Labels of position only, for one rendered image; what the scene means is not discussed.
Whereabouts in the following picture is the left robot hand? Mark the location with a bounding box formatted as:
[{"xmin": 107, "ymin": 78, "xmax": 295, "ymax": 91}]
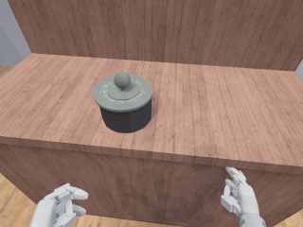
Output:
[{"xmin": 29, "ymin": 183, "xmax": 89, "ymax": 227}]

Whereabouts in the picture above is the robot right forearm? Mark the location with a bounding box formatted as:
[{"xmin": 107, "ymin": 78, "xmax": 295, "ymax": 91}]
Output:
[{"xmin": 240, "ymin": 214, "xmax": 266, "ymax": 227}]

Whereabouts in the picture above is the right robot hand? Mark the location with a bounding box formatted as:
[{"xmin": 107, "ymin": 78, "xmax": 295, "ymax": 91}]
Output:
[{"xmin": 221, "ymin": 166, "xmax": 259, "ymax": 218}]

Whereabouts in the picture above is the knob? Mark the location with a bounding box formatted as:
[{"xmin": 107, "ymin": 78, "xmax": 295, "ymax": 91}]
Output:
[{"xmin": 114, "ymin": 71, "xmax": 131, "ymax": 89}]

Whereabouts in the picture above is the table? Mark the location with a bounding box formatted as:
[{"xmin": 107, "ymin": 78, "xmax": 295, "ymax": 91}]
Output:
[{"xmin": 0, "ymin": 0, "xmax": 303, "ymax": 227}]

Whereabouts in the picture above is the lid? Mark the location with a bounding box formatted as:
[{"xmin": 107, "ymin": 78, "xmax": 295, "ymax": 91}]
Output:
[{"xmin": 93, "ymin": 74, "xmax": 153, "ymax": 113}]

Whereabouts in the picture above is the pot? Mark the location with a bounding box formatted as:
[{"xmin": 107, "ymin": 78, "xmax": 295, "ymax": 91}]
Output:
[{"xmin": 99, "ymin": 98, "xmax": 152, "ymax": 133}]

